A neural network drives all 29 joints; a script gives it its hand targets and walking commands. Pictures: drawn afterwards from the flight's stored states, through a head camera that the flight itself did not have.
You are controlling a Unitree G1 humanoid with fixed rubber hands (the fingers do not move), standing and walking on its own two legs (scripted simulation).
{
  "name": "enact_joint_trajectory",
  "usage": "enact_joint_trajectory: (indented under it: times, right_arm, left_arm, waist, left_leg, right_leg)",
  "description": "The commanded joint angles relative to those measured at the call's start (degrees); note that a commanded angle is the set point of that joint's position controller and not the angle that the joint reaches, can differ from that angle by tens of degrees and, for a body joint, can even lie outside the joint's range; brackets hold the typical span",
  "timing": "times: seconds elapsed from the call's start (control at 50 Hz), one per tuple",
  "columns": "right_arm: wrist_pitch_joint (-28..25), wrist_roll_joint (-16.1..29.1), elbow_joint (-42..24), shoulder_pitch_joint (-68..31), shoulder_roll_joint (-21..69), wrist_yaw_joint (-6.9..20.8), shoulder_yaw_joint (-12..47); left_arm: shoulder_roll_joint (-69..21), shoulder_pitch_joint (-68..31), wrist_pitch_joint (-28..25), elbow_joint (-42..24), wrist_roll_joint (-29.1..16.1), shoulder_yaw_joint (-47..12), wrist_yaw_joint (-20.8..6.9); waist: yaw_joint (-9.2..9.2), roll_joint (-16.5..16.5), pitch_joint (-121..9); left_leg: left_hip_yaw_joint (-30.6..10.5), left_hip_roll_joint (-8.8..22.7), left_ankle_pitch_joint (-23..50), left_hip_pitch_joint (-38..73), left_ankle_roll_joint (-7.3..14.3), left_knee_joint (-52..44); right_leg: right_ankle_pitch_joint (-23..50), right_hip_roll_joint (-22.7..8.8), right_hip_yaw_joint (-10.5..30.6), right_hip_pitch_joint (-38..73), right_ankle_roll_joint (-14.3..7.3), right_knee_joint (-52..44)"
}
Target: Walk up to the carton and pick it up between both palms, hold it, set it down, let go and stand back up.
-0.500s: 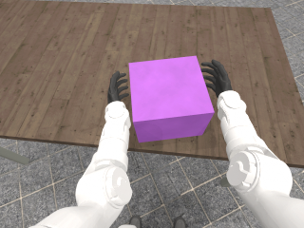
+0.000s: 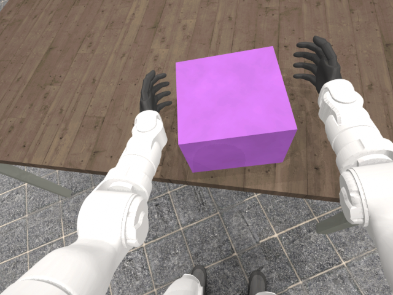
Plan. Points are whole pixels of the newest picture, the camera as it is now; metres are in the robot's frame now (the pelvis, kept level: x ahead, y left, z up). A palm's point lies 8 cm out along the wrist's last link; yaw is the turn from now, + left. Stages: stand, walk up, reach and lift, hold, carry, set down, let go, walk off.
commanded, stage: set down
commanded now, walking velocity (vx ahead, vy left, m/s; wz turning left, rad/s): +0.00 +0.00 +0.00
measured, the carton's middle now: (230, 113) +0.46 +0.04 +0.02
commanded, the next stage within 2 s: none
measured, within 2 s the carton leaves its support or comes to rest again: neither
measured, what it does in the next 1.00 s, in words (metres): stands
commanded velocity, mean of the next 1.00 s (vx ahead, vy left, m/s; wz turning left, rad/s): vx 0.00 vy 0.00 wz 0.00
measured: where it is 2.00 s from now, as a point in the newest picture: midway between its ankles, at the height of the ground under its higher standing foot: outside the picture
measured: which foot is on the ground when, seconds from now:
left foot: down 0.00-1.00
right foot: down 0.00-1.00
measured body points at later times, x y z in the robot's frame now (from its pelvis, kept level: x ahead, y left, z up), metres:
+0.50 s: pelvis -0.02 +0.00 +0.01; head +0.08 -0.03 +0.44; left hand +0.44 +0.23 +0.13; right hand +0.53 -0.16 +0.15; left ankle +0.00 +0.15 -0.72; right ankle +0.02 -0.10 -0.72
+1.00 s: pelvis -0.01 -0.01 +0.02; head +0.07 -0.02 +0.46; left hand +0.40 +0.23 +0.11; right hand +0.49 -0.17 +0.12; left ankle +0.00 +0.15 -0.72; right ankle +0.02 -0.10 -0.72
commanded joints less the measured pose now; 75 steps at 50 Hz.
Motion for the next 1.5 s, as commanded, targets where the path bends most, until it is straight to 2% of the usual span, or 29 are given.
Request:
enact_joint_trajectory:
  times: [0.0,0.08,0.12,0.2,0.22,0.24,0.28,0.34,0.48,0.5,0.54,0.56,0.68,0.76,0.78,0.82,0.86,1.0,1.02,1.12,1.14,1.16,1.2,1.3,1.34,1.36,1.44,1.46,1.48]
  right_arm:
    - [-2.13,3.58,-13.84,-34.02,-11.44,1.15,1.09]
    - [-0.69,6.26,-20.61,-34.24,-13.17,2.51,2.83]
    - [1.19,6.81,-19.33,-34.98,-14.38,3.23,2.03]
    - [4.03,8.01,-24.03,-34.76,-16.46,4.28,2.99]
    - [5.3,7.5,-23.27,-35.98,-17.69,4.35,1.54]
    - [6.55,7.14,-20.33,-35.84,-17.3,4.58,1.59]
    - [7.96,6.9,-22.89,-35.3,-18.08,4.45,0.98]
    - [10.3,6.88,-22.3,-37.11,-17.17,4.49,0.9]
    - [14.2,6.2,-22.12,-34.9,-17.66,4.6,-1.39]
    - [14.76,6.37,-21.9,-35.06,-16.9,4.82,-0.35]
    - [15.31,5.56,-20.27,-31.93,-17.52,4.73,-1.29]
    - [15.56,6.34,-19.5,-28.98,-15.29,4.98,-0.08]
    - [14.45,4.87,-21.34,-27.53,-16.55,4.58,-2.79]
    - [13.01,5.48,-25.83,-25.06,-17.77,4.19,-4.07]
    - [12.92,5.12,-25.49,-24.01,-18.04,3.98,-5.16]
    - [12.64,5.32,-28.13,-22.45,-18.7,3.71,-6.05]
    - [12.6,5.63,-31.22,-23.79,-19.57,3.54,-5.93]
    - [11.69,7.01,-37.78,-11.59,-18.71,3.8,-3.99]
    - [11.86,6.77,-38.36,-15.14,-18.89,3.74,-5.19]
    - [11.15,7.35,-43.6,-4.02,-17.48,4.19,-3.19]
    - [11.28,7.12,-44.07,-8.02,-17.82,4.15,-3.93]
    - [11.17,7.23,-43.77,-2.81,-17.49,4.52,-3.1]
    - [10.85,6.74,-46.03,-2.33,-17.13,4.71,-3.25]
    - [9.85,6.57,-49.69,5.36,-17.0,5.21,-4.2]
    - [9.78,6.05,-51.16,2.66,-17.59,5.37,-5.61]
    - [9.72,6.22,-50.6,8.48,-17.05,5.63,-4.99]
    - [9.1,6.23,-51.47,13.45,-16.48,5.96,-5.28]
    - [9.04,5.82,-53.2,7.85,-16.82,5.93,-6.78]
    - [8.95,5.48,-52.99,11.41,-16.38,6.16,-6.31]
  left_arm:
    - [11.58,-27.75,-1.39,-17.55,-0.94,-0.83,0.11]
    - [12.76,-26.35,1.67,-24.77,-1.97,-0.49,0.41]
    - [12.92,-27.31,3.2,-25.18,-2.84,-1.51,0.66]
    - [13.63,-25.94,7.56,-29.23,-4.08,-1.57,0.9]
    - [13.78,-26.62,8.84,-28.68,-4.94,-1.99,0.98]
    - [14.26,-27.36,9.75,-25.33,-4.59,-1.44,0.92]
    - [15.21,-26.79,11.97,-28.46,-4.32,-0.67,1.05]
    - [16.42,-28.77,14.33,-25.8,-4.62,-0.52,1.31]
    - [16.41,-28.97,19.43,-29.96,-4.44,-0.94,1.87]
    - [16.37,-28.81,19.94,-28.51,-4.4,-0.81,1.98]
    - [15.05,-26.94,21.14,-28.91,-3.66,-1.26,1.8]
    - [14.96,-24.61,21.18,-28.43,-2.79,-0.72,1.68]
    - [13.76,-24.19,21.46,-34.23,-2.43,-2.48,2.04]
    - [13.04,-20.89,22.06,-39.82,-1.85,-2.88,2.14]
    - [12.76,-19.78,22.41,-40.5,-2.06,-3.38,2.02]
    - [12.64,-18.15,22.99,-44.18,-1.73,-3.64,1.88]
    - [13.47,-18.28,23.91,-46.46,-1.88,-2.99,1.61]
    - [10.82,-4.95,25.87,-54.76,-0.37,-2.43,0.4]
    - [11.64,-8.72,25.83,-55.51,-1.32,-3.04,0.28]
    - [8.83,3.64,26.57,-60.71,0.32,-2.29,-0.32]
    - [9.93,-0.88,26.23,-59.93,-0.73,-2.82,-0.41]
    - [8.45,4.6,26.26,-60.04,0.31,-2.69,-0.58]
    - [8.74,4.46,26.0,-61.76,0.6,-2.11,-0.4]
    - [6.68,11.71,25.57,-65.9,1.24,-2.84,-0.3]
    - [7.66,8.35,25.28,-66.73,0.94,-3.22,0.07]
    - [6.01,13.22,25.45,-67.33,1.55,-3.31,0.26]
    - [4.64,18.07,25.46,-67.86,2.61,-4.48,0.19]
    - [5.98,11.81,25.19,-69.1,2.0,-4.57,0.57]
    - [5.03,15.51,25.34,-68.47,2.39,-4.72,0.97]
  waist:
    - [-1.93,-15.44,-55.46]
    - [-0.83,-16.73,-59.16]
    - [-1.64,-16.4,-58.54]
    - [-1.08,-18.05,-58.2]
    - [-2.01,-18.42,-56.83]
    - [-1.68,-18.34,-52.64]
    - [-1.73,-18.78,-52.3]
    - [-1.12,-18.91,-48.35]
    - [-2.0,-13.94,-43.05]
    - [-1.31,-14.43,-41.35]
    - [-2.41,-13.06,-38.42]
    - [-1.9,-12.73,-37.16]
    - [-3.88,-8.03,-37.13]
    - [-4.49,-5.79,-39.97]
    - [-5.84,-6.05,-38.62]
    - [-6.3,-5.76,-39.23]
    - [-5.87,-6.93,-39.06]
    - [-6.48,-7.78,-37.14]
    - [-7.33,-8.08,-36.51]
    - [-7.08,-9.93,-33.14]
    - [-7.13,-9.56,-31.52]
    - [-7.3,-9.72,-29.78]
    - [-6.94,-10.56,-29.2]
    - [-7.19,-10.24,-26.4]
    - [-7.46,-9.25,-25.68]
    - [-8.05,-10.22,-24.05]
    - [-8.61,-9.02,-19.32]
    - [-8.23,-7.98,-20.47]
    - [-8.22,-9.18,-18.77]
  left_leg:
    - [4.02,-5.21,25.37,11.36,0.44,0.9]
    - [3.69,-5.6,25.19,12.06,1.15,0.06]
    - [3.3,-5.24,22.96,14.13,1.32,0.1]
    - [2.97,-5.18,22.01,16.66,1.83,-0.58]
    - [2.91,-4.99,20.92,16.43,1.74,-0.81]
    - [2.69,-5.0,17.23,14.98,2.1,-1.3]
    - [2.79,-5.0,17.3,15.59,2.2,-2.04]
    - [2.94,-5.02,13.89,14.21,2.47,-2.66]
    - [2.75,-5.01,13.23,17.27,1.56,-4.81]
    - [2.57,-4.92,11.7,16.47,1.77,-4.98]
    - [2.41,-4.92,11.8,18.25,1.53,-5.78]
    - [2.24,-4.99,11.81,18.55,1.64,-6.11]
    - [1.42,-5.23,13.06,22.28,0.63,-6.85]
    - [0.95,-5.2,17.2,25.62,0.14,-6.49]
    - [0.53,-5.29,17.9,25.96,0.09,-6.09]
    - [0.31,-5.26,18.56,27.31,-0.13,-5.98]
    - [0.52,-5.42,19.08,26.57,0.09,-6.02]
    - [0.36,-5.9,21.31,29.65,0.49,-6.69]
    - [0.42,-6.06,19.19,27.67,0.69,-6.78]
    - [0.45,-6.36,19.16,29.3,1.29,-7.79]
    - [0.93,-6.63,16.59,27.47,1.39,-8.09]
    - [0.66,-6.39,16.84,29.23,1.68,-8.42]
    - [0.58,-6.46,15.32,28.98,1.93,-8.78]
    - [0.57,-6.56,15.58,31.39,1.9,-9.05]
    - [0.69,-6.43,13.35,31.5,2.0,-9.13]
    - [0.62,-6.42,13.78,32.96,2.29,-9.38]
    - [0.52,-6.26,13.45,34.97,2.26,-9.71]
    - [0.7,-6.39,10.81,34.25,2.41,-9.9]
    - [0.74,-6.31,10.34,34.64,2.48,-9.85]
  right_leg:
    - [39.71,0.76,0.97,48.4,3.96,8.14]
    - [40.87,1.07,0.87,51.6,4.78,8.39]
    - [36.41,1.53,0.61,47.83,4.75,7.64]
    - [33.55,2.22,0.1,48.98,4.84,6.77]
    - [32.06,2.24,0.01,47.5,4.73,6.2]
    - [27.3,2.01,0.06,46.17,4.58,5.62]
    - [27.71,2.05,0.44,47.98,4.27,5.43]
    - [23.8,1.84,0.82,47.44,4.02,4.94]
    - [22.02,1.14,1.08,48.49,3.3,3.03]
    - [20.47,1.02,1.25,48.15,3.26,2.89]
    - [20.13,0.98,1.18,48.18,3.04,2.14]
    - [20.27,0.68,1.81,49.12,2.98,1.62]
    - [19.05,0.67,1.41,48.39,2.75,0.43]
    - [23.44,1.08,0.72,49.29,2.63,0.75]
    - [24.03,1.11,0.36,49.03,2.49,0.47]
    - [24.7,1.32,0.28,49.23,2.55,0.3]
    - [26.15,1.21,0.29,49.98,3.08,0.63]
    - [30.1,1.19,0.78,54.26,3.44,0.5]
    - [27.71,0.9,0.96,53.13,3.53,0.29]
    - [28.83,0.58,1.77,56.11,3.76,0.09]
    - [25.44,0.47,2.1,53.6,3.77,-0.27]
    - [25.11,0.54,2.15,54.41,3.61,-0.57]
    - [21.29,0.32,2.46,54.06,3.39,-1.16]
    - [20.27,0.27,3.02,53.81,2.98,-1.43]
    - [16.19,0.21,2.78,51.45,2.6,-2.08]
    - [16.76,0.2,2.91,51.98,2.68,-2.36]
    - [15.38,0.24,2.8,51.29,2.3,-2.77]
    - [12.0,0.09,3.08,48.9,1.93,-3.2]
    - [10.62,-0.04,3.33,48.93,2.02,-3.54]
